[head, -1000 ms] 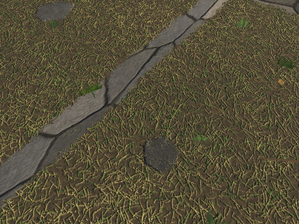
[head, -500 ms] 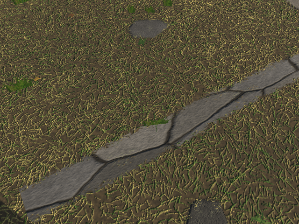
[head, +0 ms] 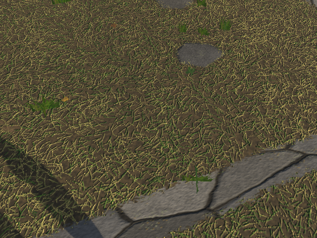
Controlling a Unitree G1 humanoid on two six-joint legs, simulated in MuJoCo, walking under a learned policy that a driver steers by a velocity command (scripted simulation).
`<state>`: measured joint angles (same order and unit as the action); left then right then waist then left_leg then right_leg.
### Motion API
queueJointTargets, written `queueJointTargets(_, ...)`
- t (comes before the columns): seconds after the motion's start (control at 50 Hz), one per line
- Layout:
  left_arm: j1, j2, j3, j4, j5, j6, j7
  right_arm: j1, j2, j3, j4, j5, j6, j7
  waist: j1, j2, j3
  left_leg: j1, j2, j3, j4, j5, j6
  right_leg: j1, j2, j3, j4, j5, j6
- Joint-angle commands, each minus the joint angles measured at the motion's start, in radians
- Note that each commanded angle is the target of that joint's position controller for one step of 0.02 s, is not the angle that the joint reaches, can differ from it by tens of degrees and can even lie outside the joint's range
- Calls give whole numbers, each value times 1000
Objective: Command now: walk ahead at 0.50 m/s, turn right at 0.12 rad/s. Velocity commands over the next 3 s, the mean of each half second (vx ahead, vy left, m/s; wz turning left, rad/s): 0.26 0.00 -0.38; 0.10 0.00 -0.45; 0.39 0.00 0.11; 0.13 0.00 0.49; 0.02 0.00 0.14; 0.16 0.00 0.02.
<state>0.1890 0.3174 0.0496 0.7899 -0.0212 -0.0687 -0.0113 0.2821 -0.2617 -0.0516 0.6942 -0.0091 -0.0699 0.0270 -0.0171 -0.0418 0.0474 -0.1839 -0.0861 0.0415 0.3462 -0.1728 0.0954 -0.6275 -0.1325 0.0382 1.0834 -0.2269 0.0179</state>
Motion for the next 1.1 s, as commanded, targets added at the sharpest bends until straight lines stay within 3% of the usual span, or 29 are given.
queueJointTargets(0.02, 22, 61, 18, -36, 2, 11, 5, -24, -141, -39, -37, -9, -34, -13, 13, 82, -27, 30, 279, -129, -202, 292, 140, -58, -16, 47, -92, 160, 20)
queueJointTargets(0.12, -100, 15, 3, -73, 13, -10, -20, -20, -150, -34, 5, -8, -30, -34, -35, 80, 19, 36, 244, 38, -192, 443, 61, 34, 53, -18, -410, 423, 4)
queueJointTargets(0.18, -135, 19, 4, -108, 14, -14, -47, 2, -169, -39, 35, 1, -6, -49, -47, 93, 5, 149, 276, 60, -109, 564, 46, 26, 81, -49, -489, 390, -14)
queueJointTargets(0.22, -109, 44, 15, -125, 20, -12, -63, -12, -187, -47, 37, 11, 19, -61, -23, 116, -26, 232, 301, 57, -4, 725, 38, 31, 113, -76, -508, 254, -41)
queueJointTargets(0.26, 23, 93, 40, -109, 24, -9, -67, -40, -198, -53, 25, 17, 42, -78, 47, 134, -103, 245, 294, 65, 200, 890, 8, 167, 171, -110, -527, 165, -77)
queueJointTargets(0.28, 136, 134, 61, -87, 25, -11, -55, -57, -188, -48, 16, 19, 47, -82, 111, 99, -160, 186, 246, 93, 400, 816, -32, 329, 191, -96, -621, 286, -110)
queueJointTargets(0.3, 197, 229, 81, -97, 32, -6, -34, 14, -139, -28, -7, -12, 36, -78, 101, -84, -277, -58, 158, 102, 727, 334, -95, 629, -3, 153, -562, 738, -207)
queueJointTargets(0.32, 142, 261, 78, -136, 37, -2, -22, 134, -60, 1, -22, -29, 22, -53, 9, -241, -443, -414, -50, -24, 1101, -533, -172, 947, -262, 617, -569, 956, -463)
queueJointTargets(0.34, 138, 198, 68, -160, 32, 13, -21, 85, -162, -15, -2, -4, 10, -32, 92, -70, -538, -441, 11, -194, 1157, -475, -151, 923, -230, 593, -633, 756, -448)
queueJointTargets(0.36, 72, 156, 57, -179, 24, 24, -15, -23, -177, -19, -39, 26, 13, -30, 89, -26, -411, -484, 55, -182, 1118, -404, -134, 810, -180, 476, -660, 586, -395)
queueJointTargets(0.38, 23, 123, 48, -180, 10, 35, -10, -60, -165, -18, -43, 18, 23, -40, 58, 68, -262, -501, 91, -156, 1023, -348, -135, 637, -132, 393, -706, 469, -342)
queueJointTargets(0.4, -5, 105, 42, -188, 6, 42, -1, -78, -172, -24, -46, 4, 40, -54, 38, 59, -197, -466, 117, -151, 937, -307, -139, 506, -102, 361, -738, 379, -318)
queueJointTargets(0.44, -44, 116, 47, -200, 23, 56, 3, -40, -142, -21, -40, 0, 62, -60, -10, -13, -135, -354, 109, -125, 788, -273, -150, 328, -30, 308, -785, 307, -291)
queueJointTargets(0.5, -34, 148, 63, -203, 27, 63, 19, -24, -112, -11, -24, -6, 60, -72, -7, -43, -185, -302, 90, -115, 631, -226, -183, 309, -11, 277, -756, 423, -290)
queueJointTargets(0.54, -44, 156, 68, -210, 16, 78, 31, -42, -116, -12, -22, -2, 64, -73, 2, -52, -219, -277, 85, -126, 563, -150, -192, 307, 4, 287, -748, 303, -265)
queueJointTargets(0.62, -53, 151, 69, -221, 14, 102, 40, -104, -116, -16, -41, 6, 59, -64, 28, -102, -184, -249, 67, -138, 428, -116, -185, 291, 28, 356, -750, 34, -226)
queueJointTargets(0.66, -45, 146, 69, -224, 13, 109, 38, -110, -122, -21, -45, 10, 45, -56, 33, -124, -179, -224, 57, -139, 335, -128, -169, 326, 24, 405, -722, 46, -216)
queueJointTargets(0.7, -62, 134, 66, -230, 4, 116, 40, -61, -124, -30, -30, 13, 30, -48, -3, -128, -175, -115, 56, -120, 129, -35, -140, 324, 49, 422, -663, 85, -181)
queueJointTargets(0.72, -38, 106, 58, -228, 1, 118, 41, -37, -163, -43, -26, 4, 26, -49, -4, -87, -176, -22, 137, -171, 37, 14, -107, 273, 93, 393, -596, 13, -137)
queueJointTargets(0.74, 1, 50, 44, -236, 8, 117, 37, -59, -252, -62, -43, -20, 34, -57, 40, 145, -167, 54, 366, -391, -26, 93, -5, 137, 206, 235, -387, -224, -73)
queueJointTargets(0.76, -19, 95, 57, -265, 12, 101, 34, -64, -263, -68, -36, -54, 40, -53, 40, 363, -130, -3, 489, -596, -66, 232, 149, 14, 280, 101, -166, -407, -25)
queueJointTargets(0.78, 18, 160, 77, -235, 20, 95, 33, -100, -203, -52, -62, -46, 38, -54, 39, 261, -132, -11, 479, -555, -48, 253, 173, 20, 231, 139, -1, -369, 3)
queueJointTargets(0.82, 55, 135, 78, -180, 13, 111, 41, -141, -146, -38, -67, -9, 41, -58, 51, 151, -129, 17, 348, -368, -14, 130, 83, 7, 217, 114, 93, -247, 35)
queueJointTargets(0.86, 31, 72, 55, -188, 15, 116, 35, -101, -132, -29, -48, 10, 47, -63, 18, 181, -98, 34, 303, -325, -68, -124, 72, -33, 199, 77, 74, -158, 50)
queueJointTargets(0.9, -27, 47, 40, -209, 8, 100, 23, -47, -142, -32, -28, 8, 49, -66, -21, 229, -79, 69, 289, -319, -115, -263, 75, -31, 184, 21, -45, -138, 55)
queueJointTargets(1.0, -80, 26, 21, -212, 8, 53, 4, -5, -200, -50, 0, 21, 37, -55, -49, 247, -46, 2, 310, -284, -138, -225, 93, 200, 153, -63, -408, -182, 8)
queueJointTargets(1.06, 4, 34, 26, -169, 1, 33, -3, -7, -203, -49, 16, 41, 41, -41, 2, 211, -28, -88, 306, -268, -101, -235, 95, 403, 170, -96, -660, -20, -47)
queueJointTargets(1.08, 52, 38, 30, -146, 0, 31, 0, -3, -182, -41, 22, 40, 39, -37, 28, 186, -40, -142, 288, -253, -61, -222, 76, 512, 174, -92, -710, 7, -64)
queueJointTargets(1.1, 132, 52, 35, -126, -1, 30, 7, -19, -130, -24, 21, 31, 31, -32, 68, 154, -85, -238, 255, -213, 31, -216, 33, 672, 117, -18, -709, -1, -83)
